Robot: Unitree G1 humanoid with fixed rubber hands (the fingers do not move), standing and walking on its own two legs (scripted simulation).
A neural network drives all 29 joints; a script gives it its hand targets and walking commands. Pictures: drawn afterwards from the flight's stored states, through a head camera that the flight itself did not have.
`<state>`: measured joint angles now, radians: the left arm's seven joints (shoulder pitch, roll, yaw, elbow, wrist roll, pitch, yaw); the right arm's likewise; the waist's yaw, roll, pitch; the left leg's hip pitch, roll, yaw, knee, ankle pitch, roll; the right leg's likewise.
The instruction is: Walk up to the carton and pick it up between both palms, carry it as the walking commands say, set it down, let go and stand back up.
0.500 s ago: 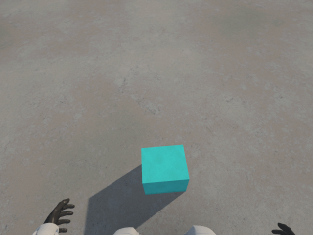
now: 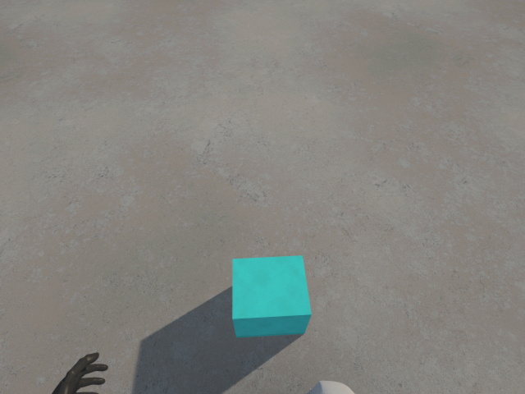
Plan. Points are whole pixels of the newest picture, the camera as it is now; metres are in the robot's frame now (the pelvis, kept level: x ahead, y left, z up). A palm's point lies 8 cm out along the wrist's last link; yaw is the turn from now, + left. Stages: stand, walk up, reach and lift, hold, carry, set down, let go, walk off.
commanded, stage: walk up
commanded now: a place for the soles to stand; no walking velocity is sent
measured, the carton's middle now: (269, 297) +0.50 +0.01 -0.66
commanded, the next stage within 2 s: reach and lift in 1.88 s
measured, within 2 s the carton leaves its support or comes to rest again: neither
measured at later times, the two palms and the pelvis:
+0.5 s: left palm (111, 391) +0.13 +0.26 -0.12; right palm (481, 358) +0.20 -0.35 -0.12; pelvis +0.07 -0.05 -0.01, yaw +7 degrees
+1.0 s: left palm out of the picture +0.12 +0.27 -0.10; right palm (465, 327) +0.25 -0.33 -0.11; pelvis +0.07 -0.05 +0.00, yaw +11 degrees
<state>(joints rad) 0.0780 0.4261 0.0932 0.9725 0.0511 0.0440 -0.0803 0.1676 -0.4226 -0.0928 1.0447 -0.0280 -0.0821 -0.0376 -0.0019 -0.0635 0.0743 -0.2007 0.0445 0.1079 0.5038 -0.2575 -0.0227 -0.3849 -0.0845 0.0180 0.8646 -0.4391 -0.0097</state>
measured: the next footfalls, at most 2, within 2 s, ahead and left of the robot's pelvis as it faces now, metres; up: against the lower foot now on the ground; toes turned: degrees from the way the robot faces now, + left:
right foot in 0.08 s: +0.10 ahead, -0.16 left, +0.00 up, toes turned +5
left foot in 0.28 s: +0.11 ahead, +0.09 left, +0.00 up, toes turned -2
